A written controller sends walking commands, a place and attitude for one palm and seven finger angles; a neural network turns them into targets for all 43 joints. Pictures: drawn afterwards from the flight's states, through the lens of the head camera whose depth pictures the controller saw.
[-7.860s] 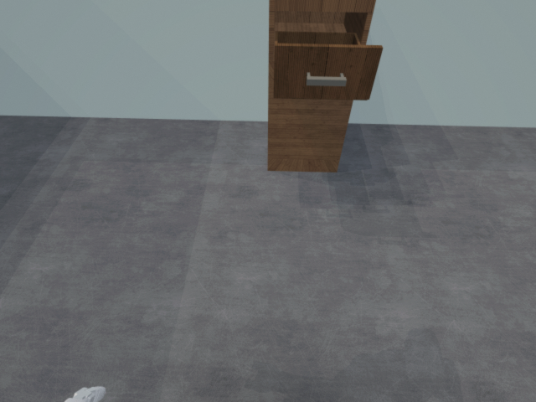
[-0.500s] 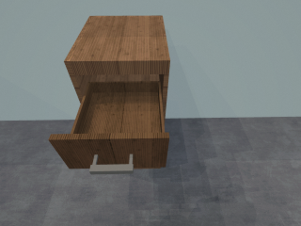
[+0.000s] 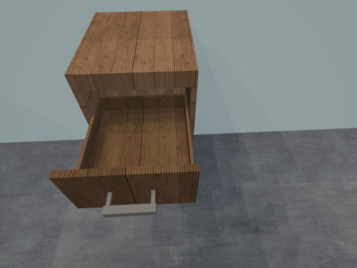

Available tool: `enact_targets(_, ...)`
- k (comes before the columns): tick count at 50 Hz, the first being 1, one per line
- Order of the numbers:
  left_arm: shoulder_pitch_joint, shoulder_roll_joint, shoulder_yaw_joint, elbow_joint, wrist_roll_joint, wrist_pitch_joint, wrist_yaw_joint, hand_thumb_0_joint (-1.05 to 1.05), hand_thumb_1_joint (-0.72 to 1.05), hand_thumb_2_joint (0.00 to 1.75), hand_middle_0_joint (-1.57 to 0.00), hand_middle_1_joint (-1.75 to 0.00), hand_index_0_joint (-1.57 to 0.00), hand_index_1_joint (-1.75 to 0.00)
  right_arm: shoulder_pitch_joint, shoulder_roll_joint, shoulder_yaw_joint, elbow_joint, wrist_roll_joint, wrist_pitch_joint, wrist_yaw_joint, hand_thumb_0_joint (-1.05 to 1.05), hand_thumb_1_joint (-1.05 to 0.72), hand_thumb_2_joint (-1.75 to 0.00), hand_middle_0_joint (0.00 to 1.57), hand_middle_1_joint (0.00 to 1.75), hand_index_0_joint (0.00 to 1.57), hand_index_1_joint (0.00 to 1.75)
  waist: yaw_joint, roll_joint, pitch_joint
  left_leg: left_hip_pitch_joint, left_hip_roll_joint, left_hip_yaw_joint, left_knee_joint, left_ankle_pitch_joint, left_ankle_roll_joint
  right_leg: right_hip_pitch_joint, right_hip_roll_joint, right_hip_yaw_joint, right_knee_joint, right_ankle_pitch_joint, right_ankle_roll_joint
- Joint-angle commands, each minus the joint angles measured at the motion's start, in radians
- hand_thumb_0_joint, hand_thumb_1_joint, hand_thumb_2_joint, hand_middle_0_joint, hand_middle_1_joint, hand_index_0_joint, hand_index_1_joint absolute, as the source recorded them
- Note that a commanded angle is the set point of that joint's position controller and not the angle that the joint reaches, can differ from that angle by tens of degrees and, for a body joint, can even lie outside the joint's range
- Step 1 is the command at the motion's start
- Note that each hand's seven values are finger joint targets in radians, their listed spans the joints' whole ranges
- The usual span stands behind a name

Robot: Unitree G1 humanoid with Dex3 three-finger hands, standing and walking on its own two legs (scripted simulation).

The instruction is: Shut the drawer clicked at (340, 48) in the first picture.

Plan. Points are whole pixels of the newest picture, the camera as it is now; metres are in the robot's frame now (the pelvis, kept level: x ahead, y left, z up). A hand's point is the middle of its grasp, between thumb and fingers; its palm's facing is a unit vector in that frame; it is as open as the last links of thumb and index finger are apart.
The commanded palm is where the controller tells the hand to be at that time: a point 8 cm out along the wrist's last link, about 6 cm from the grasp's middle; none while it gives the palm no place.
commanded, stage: look again from close up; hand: left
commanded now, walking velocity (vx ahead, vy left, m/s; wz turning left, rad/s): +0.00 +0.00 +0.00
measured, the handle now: (130, 202) +0.28 +0.13 -0.05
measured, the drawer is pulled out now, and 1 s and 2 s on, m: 0.30 0.30 0.30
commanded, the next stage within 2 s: raise the hand and make a fist in 0.28 s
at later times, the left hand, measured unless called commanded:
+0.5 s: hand out of the picture +0.13 +0.18 -0.09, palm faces +0.24 -0.95 -0.19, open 7.3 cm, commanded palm +0.10 +0.22 -0.06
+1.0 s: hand (128, 263) +0.14 +0.11 -0.02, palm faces +0.07 -1.00 -0.03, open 4.9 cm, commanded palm +0.11 +0.18 -0.02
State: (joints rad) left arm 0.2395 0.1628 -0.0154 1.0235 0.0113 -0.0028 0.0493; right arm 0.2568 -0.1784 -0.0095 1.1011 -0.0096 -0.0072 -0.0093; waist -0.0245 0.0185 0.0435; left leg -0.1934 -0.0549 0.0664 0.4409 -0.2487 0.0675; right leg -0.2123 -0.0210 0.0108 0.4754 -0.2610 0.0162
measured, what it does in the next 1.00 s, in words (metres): lowers itself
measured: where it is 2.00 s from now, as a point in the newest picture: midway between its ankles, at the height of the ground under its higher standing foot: outside the picture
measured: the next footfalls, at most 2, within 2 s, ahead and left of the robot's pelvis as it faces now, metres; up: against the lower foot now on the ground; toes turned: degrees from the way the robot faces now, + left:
none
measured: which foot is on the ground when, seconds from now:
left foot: down 0.00-1.00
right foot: down 0.00-1.00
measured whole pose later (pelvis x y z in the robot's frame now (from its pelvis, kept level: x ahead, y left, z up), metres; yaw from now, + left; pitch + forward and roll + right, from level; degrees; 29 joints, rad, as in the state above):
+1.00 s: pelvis -0.03 -0.06 -0.09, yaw +4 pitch +13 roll -2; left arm 0.56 0.18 0.04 -0.17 -0.21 -0.41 -0.19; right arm 0.19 -0.20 0.02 0.48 0.02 -0.22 -0.03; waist 0.03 0.03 -0.15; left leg -0.87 0.01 -0.06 1.15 -0.51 -0.01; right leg -0.82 0.02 -0.13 1.11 -0.53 -0.08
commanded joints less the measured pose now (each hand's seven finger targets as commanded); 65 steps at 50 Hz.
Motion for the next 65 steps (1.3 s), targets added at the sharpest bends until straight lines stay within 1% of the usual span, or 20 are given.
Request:
enact_targets(1,0.065,0.114,0.024,-0.021,0.003,-0.015,0.008,0.0,0.9,0.9,-0.2,-0.3,-0.2,-0.3,0.037,-0.099,-0.018,-0.027,0.002,-0.017,-0.012,0.0,-0.9,-0.9,0.2,0.3,0.2,0.3,0.015,-0.019,-0.027,0.063,0.148,-0.151,-0.073,0.232,-0.016,-0.015,-0.084,0.066,-0.065,0.175,-0.037)
enact_targets(18,0.092,0.105,0.02,0.016,0.003,-0.017,0.007,0.0,0.9,0.9,-0.2,-0.3,-0.2,-0.3,0.026,-0.096,-0.016,0.006,0.004,-0.022,-0.016,0.0,-0.9,-0.9,0.2,0.3,0.2,0.3,0.018,-0.028,-0.001,0.091,0.152,-0.151,-0.092,0.243,-0.013,-0.017,-0.089,0.06,-0.095,0.173,-0.039)
enact_targets(19,0.156,0.114,0.023,0.054,0.016,-0.04,0.036,0.0,0.9,0.9,-0.2,-0.3,-0.2,-0.3,-0.023,-0.112,-0.008,-0.075,0.009,-0.031,-0.015,0.0,-0.9,-0.9,0.2,0.3,0.2,0.3,0.042,-0.179,-0.013,0.003,0.178,-0.126,0.099,0.423,-0.042,0.035,-0.112,0.068,-0.064,0.494,-0.021)
enact_targets(20,-0.576,0.357,0.203,-1.476,-0.166,-0.24,0.036,0.0,0.9,0.9,-0.22,-0.32,-0.22,-0.32,0.01,-0.27,-0.044,-0.418,0.057,-0.167,-0.048,0.0,-0.9,-0.9,0.2,0.3,0.2,0.3,-0.053,0.037,-0.533,0.258,0.068,-0.114,-0.003,0.484,-0.06,0.068,-0.012,-0.02,0.031,0.432,-0.045)
enact_targets(21,-0.098,0.267,0.151,-1.242,-0.092,-0.196,0.065,0.0,0.9,0.9,-0.24,-0.34,-0.24,-0.34,-0.073,-0.18,-0.011,-0.381,0.034,-0.261,-0.082,0.0,-0.9,-0.9,0.2,0.3,0.2,0.3,0.039,0.227,-0.492,0.353,0.129,-0.117,-0.02,0.622,-0.072,-0.005,0.019,-0.037,0.091,0.159,-0.056)
enact_targets(22,0.191,0.027,0.003,-1.06,-0.141,-0.07,0.092,0.0,0.9,0.9,-0.26,-0.37,-0.26,-0.37,-0.076,-0.146,-0.021,-0.356,0.041,-0.292,-0.067,0.0,-0.9,-0.9,0.2,0.3,0.2,0.3,-0.002,0.218,-0.308,0.203,0.119,-0.132,-0.05,0.575,-0.117,-0.116,0.012,-0.081,0.133,-0.025,-0.036)
enact_targets(23,0.144,-0.026,-0.005,-1.046,-0.156,-0.067,0.078,0.0,0.9,0.9,-0.28,-0.39,-0.28,-0.39,-0.018,-0.158,-0.029,-0.336,0.039,-0.295,-0.056,0.0,-0.9,-0.9,0.2,0.3,0.2,0.3,-0.022,0.103,-0.154,0.094,0.108,-0.134,-0.027,0.461,-0.108,-0.173,0.009,-0.09,0.132,-0.042,-0.03)
enact_targets(24,0.081,0.014,0.036,-1.08,-0.159,-0.116,0.059,0.0,0.9,0.9,-0.3,-0.41,-0.3,-0.41,-0.057,-0.181,-0.043,-0.4,0.029,-0.303,-0.045,0.0,-0.9,-0.9,0.2,0.3,0.2,0.3,-0.028,0.054,-0.031,-0.022,0.093,-0.149,0.024,0.318,-0.096,-0.228,0.013,-0.108,0.104,-0.045,-0.036)
enact_targets(25,0.125,0.053,0.095,-1.066,-0.162,-0.178,0.03,0.0,0.9,0.9,-0.32,-0.43,-0.32,-0.43,-0.062,-0.197,-0.055,-0.433,0.014,-0.308,-0.036,0.0,-0.9,-0.9,0.2,0.3,0.2,0.3,-0.019,-0.014,-0.057,-0.089,0.077,-0.144,0.089,0.225,-0.092,-0.247,0.021,-0.123,0.09,-0.007,-0.042)
enact_targets(27,0.448,-0.011,0.111,-0.95,-0.19,-0.303,-0.057,0.0,0.9,0.9,-0.36,-0.47,-0.36,-0.47,-0.1,-0.185,-0.072,-0.507,0.007,-0.307,-0.012,0.0,-0.9,-0.9,0.2,0.3,0.2,0.3,0.055,-0.137,-0.141,-0.207,0.064,-0.119,0.196,0.213,-0.09,-0.25,0.034,-0.143,0.169,0.047,-0.049)
enact_targets(29,0.518,-0.081,0.074,-0.923,-0.223,-0.462,-0.172,0.0,0.9,0.9,-0.4,-0.52,-0.4,-0.52,-0.149,-0.174,-0.079,-0.564,0.008,-0.299,0.016,0.0,-0.9,-0.9,0.2,0.3,0.2,0.3,0.071,-0.214,-0.148,-0.362,0.056,-0.092,0.314,0.143,-0.093,-0.367,0.038,-0.143,0.307,0.048,-0.048)
enact_targets(31,0.526,-0.021,0.119,-0.951,-0.234,-0.627,-0.279,0.0,0.9,0.9,-0.44,-0.56,-0.44,-0.56,-0.177,-0.174,-0.096,-0.614,0.007,-0.3,0.042,0.0,-0.9,-0.9,0.2,0.3,0.2,0.3,0.081,-0.159,-0.207,-0.487,0.043,-0.076,0.421,0.064,-0.091,-0.431,0.032,-0.115,0.415,0.039,-0.057)
enact_targets(33,0.464,0.033,0.126,-1.087,-0.244,-0.694,-0.337,0.0,0.9,0.9,-0.48,-0.6,-0.48,-0.6,-0.187,-0.177,-0.094,-0.687,0.018,-0.308,0.057,0.0,-0.9,-0.9,0.2,0.3,0.2,0.3,0.083,-0.017,-0.288,-0.528,0.036,-0.059,0.479,0.016,-0.075,-0.456,0.025,-0.071,0.466,0.002,-0.063)
enact_targets(34,0.452,0.044,0.114,-1.154,-0.248,-0.684,-0.349,0.0,0.9,0.9,-0.5,-0.62,-0.5,-0.62,-0.19,-0.176,-0.089,-0.727,0.022,-0.311,0.054,0.0,-0.9,-0.9,0.2,0.3,0.2,0.3,0.084,0.036,-0.332,-0.533,0.036,-0.054,0.494,-0.012,-0.065,-0.467,0.025,-0.052,0.474,-0.036,-0.063)
enact_targets(37,0.348,0.073,0.104,-1.271,-0.271,-0.592,-0.346,0.0,0.9,0.9,-0.56,-0.69,-0.56,-0.69,-0.16,-0.183,-0.077,-0.779,0.044,-0.302,0.024,0.0,-0.9,-0.9,0.2,0.3,0.2,0.3,0.034,-0.001,-0.301,-0.609,0.032,-0.065,0.527,-0.165,-0.045,-0.518,0.02,0.014,0.407,-0.248,-0.052)
enact_targets(42,0.189,0.122,0.097,-1.459,-0.255,-0.51,-0.285,0.0,0.9,0.9,-0.66,-0.8,-0.66,-0.8,-0.078,-0.179,-0.056,-0.785,0.047,-0.285,-0.033,0.0,-0.9,-0.9,0.2,0.3,0.2,0.3,-0.028,-0.012,-0.292,-0.601,0.045,-0.091,0.575,-0.188,-0.027,-0.54,0.018,0.052,0.353,-0.313,-0.041)
enact_targets(48,0.292,0.126,0.159,-1.406,-0.236,-0.465,-0.217,0.0,0.9,0.9,-0.78,-0.93,-0.78,-0.93,-0.084,-0.141,-0.039,-0.767,0.037,-0.259,-0.04,0.0,-0.9,-0.9,0.2,0.3,0.2,0.3,0.023,0.017,-0.36,-0.595,0.047,-0.095,0.565,-0.075,-0.033,-0.429,0.016,0.034,0.384,-0.135,-0.04)
enact_targets(52,0.419,0.112,0.18,-1.343,-0.247,-0.401,-0.231,0.0,0.9,0.9,-0.86,-1.01,-0.86,-1.01,-0.118,-0.124,-0.038,-0.767,0.045,-0.234,-0.038,0.0,-0.9,-0.9,0.2,0.3,0.2,0.3,0.048,-0.052,-0.371,-0.6,0.044,-0.094,0.534,-0.04,-0.037,-0.313,-0.008,0.057,0.356,-0.016,-0.014)
enact_targets(57,0.486,0.102,0.164,-1.407,-0.257,-0.413,-0.229,0.0,0.9,0.9,-0.96,-1.12,-0.96,-1.12,-0.126,-0.12,-0.042,-0.76,0.048,-0.236,-0.042,0.0,-0.9,-0.9,0.2,0.3,0.2,0.3,0.041,-0.1,-0.33,-0.581,0.046,-0.099,0.508,-0.032,-0.037,-0.297,-0.018,0.051,0.338,0.033,-0.001)
enact_targets(65,0.542,0.055,0.069,-1.523,-0.234,-0.506,-0.192,0.0,0.9,0.9,-1.12,-1.3,-1.12,-1.3,-0.101,-0.132,-0.052,-0.775,0.044,-0.256,-0.032,0.0,-0.9,-0.9,0.2,0.3,0.2,0.3,0.028,-0.034,-0.305,-0.536,0.042,-0.087,0.494,-0.054,-0.031,-0.385,0.001,0.009,0.352,-0.085,-0.027)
